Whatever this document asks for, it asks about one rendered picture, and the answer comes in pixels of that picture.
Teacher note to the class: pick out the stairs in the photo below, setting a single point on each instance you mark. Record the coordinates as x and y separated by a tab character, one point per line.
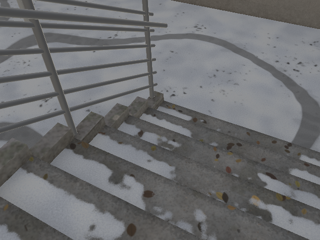
172	174

